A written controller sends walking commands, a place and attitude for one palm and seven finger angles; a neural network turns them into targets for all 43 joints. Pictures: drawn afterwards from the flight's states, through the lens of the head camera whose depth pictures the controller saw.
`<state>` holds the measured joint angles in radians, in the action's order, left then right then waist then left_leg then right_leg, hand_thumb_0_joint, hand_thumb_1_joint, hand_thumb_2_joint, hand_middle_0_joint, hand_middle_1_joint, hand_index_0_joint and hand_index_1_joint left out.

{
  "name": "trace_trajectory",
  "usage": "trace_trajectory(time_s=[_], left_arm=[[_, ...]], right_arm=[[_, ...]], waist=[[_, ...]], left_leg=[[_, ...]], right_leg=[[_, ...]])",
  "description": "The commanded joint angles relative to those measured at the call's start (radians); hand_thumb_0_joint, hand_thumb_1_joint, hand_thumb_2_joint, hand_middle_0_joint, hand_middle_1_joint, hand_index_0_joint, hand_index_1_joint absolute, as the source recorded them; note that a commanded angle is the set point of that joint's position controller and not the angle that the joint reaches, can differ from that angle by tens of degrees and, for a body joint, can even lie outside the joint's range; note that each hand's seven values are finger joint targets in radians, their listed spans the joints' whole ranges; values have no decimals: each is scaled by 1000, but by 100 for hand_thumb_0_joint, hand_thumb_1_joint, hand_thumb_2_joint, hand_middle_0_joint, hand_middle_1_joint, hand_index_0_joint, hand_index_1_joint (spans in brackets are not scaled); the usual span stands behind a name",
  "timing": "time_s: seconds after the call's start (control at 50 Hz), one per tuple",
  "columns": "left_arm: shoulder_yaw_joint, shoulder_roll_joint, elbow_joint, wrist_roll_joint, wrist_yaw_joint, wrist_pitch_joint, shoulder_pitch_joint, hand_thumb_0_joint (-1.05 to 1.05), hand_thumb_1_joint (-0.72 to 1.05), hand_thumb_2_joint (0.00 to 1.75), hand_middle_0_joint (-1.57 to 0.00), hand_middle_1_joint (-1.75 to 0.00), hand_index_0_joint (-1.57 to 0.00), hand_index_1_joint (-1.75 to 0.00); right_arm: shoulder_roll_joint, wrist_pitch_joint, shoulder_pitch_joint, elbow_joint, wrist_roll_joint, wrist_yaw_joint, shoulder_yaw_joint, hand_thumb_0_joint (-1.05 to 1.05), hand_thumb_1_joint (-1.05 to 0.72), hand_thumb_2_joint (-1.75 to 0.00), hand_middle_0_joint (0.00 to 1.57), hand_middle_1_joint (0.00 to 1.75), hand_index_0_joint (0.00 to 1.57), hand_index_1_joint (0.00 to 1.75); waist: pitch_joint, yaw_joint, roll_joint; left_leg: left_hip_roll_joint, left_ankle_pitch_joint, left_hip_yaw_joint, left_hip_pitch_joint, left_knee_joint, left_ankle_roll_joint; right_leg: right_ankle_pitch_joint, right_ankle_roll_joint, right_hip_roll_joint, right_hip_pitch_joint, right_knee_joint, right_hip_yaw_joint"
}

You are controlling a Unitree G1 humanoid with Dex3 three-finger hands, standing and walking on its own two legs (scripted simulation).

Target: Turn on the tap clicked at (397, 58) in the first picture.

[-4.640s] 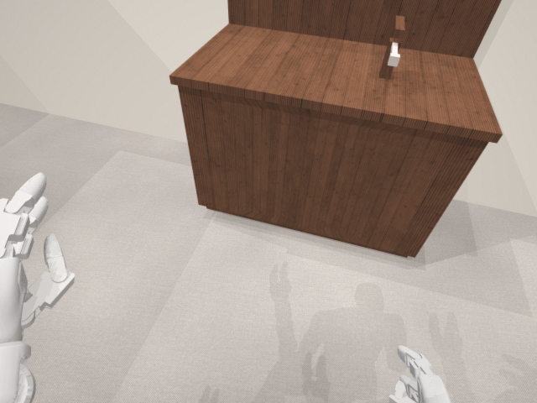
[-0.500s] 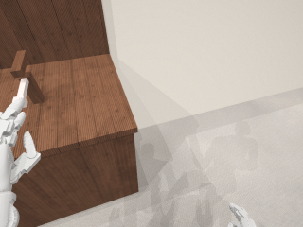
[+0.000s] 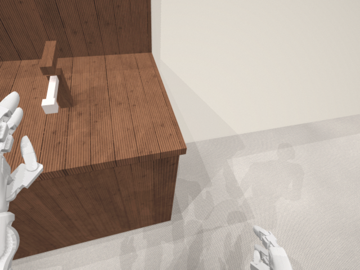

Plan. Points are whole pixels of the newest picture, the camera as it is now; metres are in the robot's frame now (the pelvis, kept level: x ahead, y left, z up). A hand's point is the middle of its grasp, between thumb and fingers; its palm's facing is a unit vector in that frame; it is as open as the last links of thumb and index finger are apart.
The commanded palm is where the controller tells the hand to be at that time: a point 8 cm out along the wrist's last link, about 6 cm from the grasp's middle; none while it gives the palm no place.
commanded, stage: come to a stop and stand still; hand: left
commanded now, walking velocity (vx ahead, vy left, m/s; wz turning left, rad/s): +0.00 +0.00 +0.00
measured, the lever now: (50, 106) +0.44 +0.38 +0.09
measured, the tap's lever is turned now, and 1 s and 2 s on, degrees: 0 0 0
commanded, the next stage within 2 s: look again from close up in 0.40 s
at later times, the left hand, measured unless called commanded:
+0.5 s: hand (55, 160) +0.24 +0.25 +0.16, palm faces +0.38 -0.86 -0.34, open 7.4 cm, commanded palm +0.18 +0.28 +0.17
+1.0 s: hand (54, 170) +0.23 +0.25 +0.15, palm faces +0.39 -0.85 -0.35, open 7.4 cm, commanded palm +0.17 +0.28 +0.17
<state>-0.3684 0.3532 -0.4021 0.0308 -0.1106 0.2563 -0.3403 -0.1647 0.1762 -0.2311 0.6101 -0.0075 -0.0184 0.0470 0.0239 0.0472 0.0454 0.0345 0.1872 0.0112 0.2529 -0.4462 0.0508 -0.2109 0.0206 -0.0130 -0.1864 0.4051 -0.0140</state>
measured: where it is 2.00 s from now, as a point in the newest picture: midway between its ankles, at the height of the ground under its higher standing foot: outside the picture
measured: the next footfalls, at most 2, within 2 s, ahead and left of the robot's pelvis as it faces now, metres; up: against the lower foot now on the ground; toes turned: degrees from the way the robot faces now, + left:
right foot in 1.80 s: +0.16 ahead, -0.04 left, +0.00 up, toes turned +0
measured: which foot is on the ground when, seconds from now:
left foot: down 0.00-1.00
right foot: down 0.00-1.00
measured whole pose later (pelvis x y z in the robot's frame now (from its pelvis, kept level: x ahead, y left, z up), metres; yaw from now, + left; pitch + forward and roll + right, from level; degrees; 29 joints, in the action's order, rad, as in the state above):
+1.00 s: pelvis +0.01 +0.00 +0.00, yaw +1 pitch +0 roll -2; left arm -0.32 0.34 -0.39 0.05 -0.10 0.18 -0.43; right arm -0.21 0.06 -0.22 0.58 0.00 -0.05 0.02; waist 0.00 0.01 -0.02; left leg 0.02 0.18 -0.01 0.23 -0.41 0.04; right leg -0.17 0.02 0.00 -0.12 0.30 -0.03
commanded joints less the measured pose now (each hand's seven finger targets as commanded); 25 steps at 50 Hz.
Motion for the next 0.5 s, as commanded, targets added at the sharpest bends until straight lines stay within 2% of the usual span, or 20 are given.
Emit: trace_trajectory(time_s=[0.0,0.04,0.1,0.14,0.2,0.34,0.38,0.42,0.48], left_arm=[[-30,133,-205,-8,-2,44,90,0,90,90,-20,-30,-20,-30],[-59,161,-219,-7,-4,35,95,0,90,90,-20,-30,-20,-30],[-69,164,-227,4,-2,22,68,0,90,90,-20,-30,-20,-30],[-87,179,-247,12,-1,16,58,0,90,90,-20,-30,-20,-30],[-80,169,-262,21,1,10,23,0,90,90,-20,-30,-20,-30],[-73,165,-268,26,-4,-3,3,0,90,90,-20,-30,-20,-30],[-75,169,-256,24,-7,-5,-3,0,90,90,-20,-30,-20,-30],[-71,163,-234,27,-9,-9,-14,0,90,90,-20,-30,-20,-30],[-76,167,-227,27,-11,-10,-13,0,90,90,-20,-30,-20,-30]], right_arm=[[-157,47,94,-152,-4,-6,-65,0,-90,-90,20,30,20,30],[-153,33,105,-157,-6,-10,-62,0,-90,-90,20,30,20,30],[-148,9,109,-170,-5,-15,-60,0,-90,-90,20,30,20,30],[-145,-3,117,-182,-5,-19,-57,0,-90,-90,20,30,20,30],[-148,-16,116,-193,-1,-20,-59,0,-90,-90,20,30,20,30],[-155,-39,117,-204,3,-26,-64,0,-90,-90,20,30,20,30],[-156,-43,118,-203,3,-29,-67,0,-90,-90,20,30,20,30],[-155,-46,118,-205,4,-31,-67,0,-90,-90,20,30,20,30],[-156,-50,121,-202,3,-35,-69,0,-90,-90,20,30,20,30]], waist=[[-119,-20,-118],[-135,-20,-131],[-172,-18,-123],[-179,-19,-124],[-200,-20,-120],[-187,-24,-124],[-182,-22,-136],[-167,-21,-111],[-163,-21,-97]], left_leg=[[-85,-16,-99,-26,140,-50],[-78,-110,-83,-57,123,-61],[-73,-233,-68,-97,94,-64],[-66,-292,-63,-105,85,-70],[-62,-344,-55,-125,74,-73],[-55,-346,-51,-120,80,-76],[-54,-316,-44,-128,86,-73],[-52,-247,-44,-107,94,-64],[-44,-214,-42,-101,98,-61]], right_leg=[[78,-34,10,49,-66,35],[124,-34,13,55,-67,27],[196,-31,13,74,-65,16],[229,-30,15,86,-63,8],[265,-28,17,99,-61,0],[274,-25,16,107,-73,-9],[255,-20,19,95,-81,-8],[234,-20,12,97,-102,1],[231,-21,11,100,-116,3]])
